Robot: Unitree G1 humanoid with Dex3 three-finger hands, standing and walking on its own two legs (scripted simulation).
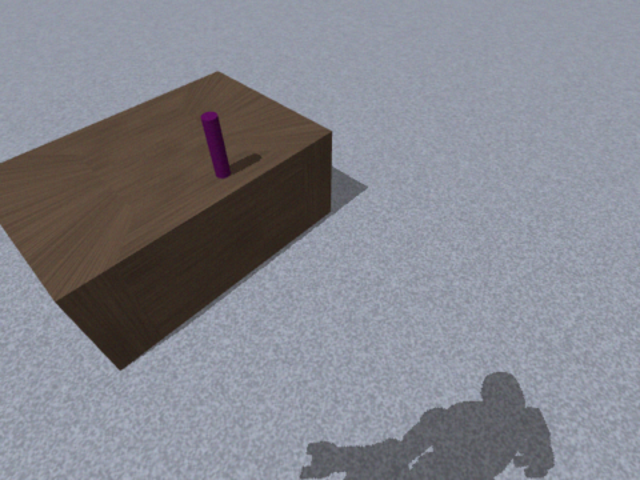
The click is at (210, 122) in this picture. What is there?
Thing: slim round
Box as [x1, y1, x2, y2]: [201, 112, 230, 178]
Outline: 206,112 201,115 201,120 215,173 218,177 226,177 229,175 230,171 217,114 214,112
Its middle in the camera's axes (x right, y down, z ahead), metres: -0.32 -0.29 +1.23
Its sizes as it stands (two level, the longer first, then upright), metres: 0.049 0.049 0.214
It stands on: a support 0.42 m high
